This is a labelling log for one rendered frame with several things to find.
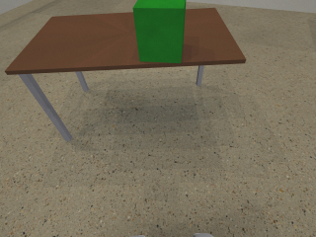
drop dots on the table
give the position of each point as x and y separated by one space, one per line
97 42

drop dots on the carton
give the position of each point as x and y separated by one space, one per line
160 27

